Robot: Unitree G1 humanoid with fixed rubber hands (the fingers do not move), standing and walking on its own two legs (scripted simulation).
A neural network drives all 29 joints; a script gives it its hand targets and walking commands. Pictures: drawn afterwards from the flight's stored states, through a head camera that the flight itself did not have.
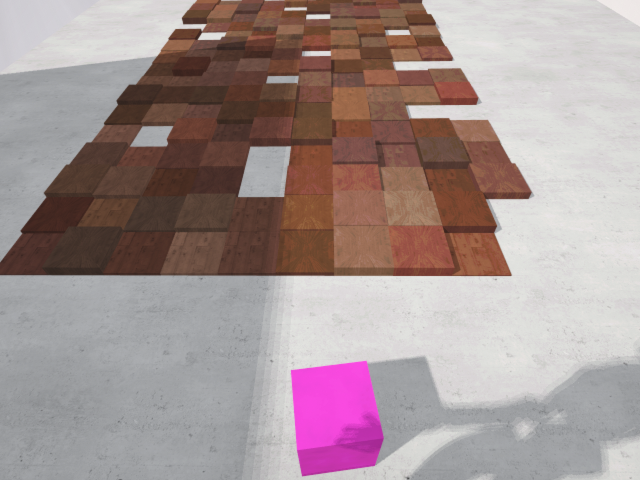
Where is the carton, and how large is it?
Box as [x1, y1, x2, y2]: [291, 361, 383, 475]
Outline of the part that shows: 366,361 291,370 296,444 302,475 374,465 383,436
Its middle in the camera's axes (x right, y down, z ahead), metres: +0.04 +0.51 +1.08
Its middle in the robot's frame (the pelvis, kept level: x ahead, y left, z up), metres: +0.44 +0.00 -0.66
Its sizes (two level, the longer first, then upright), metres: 0.210 0.200 0.250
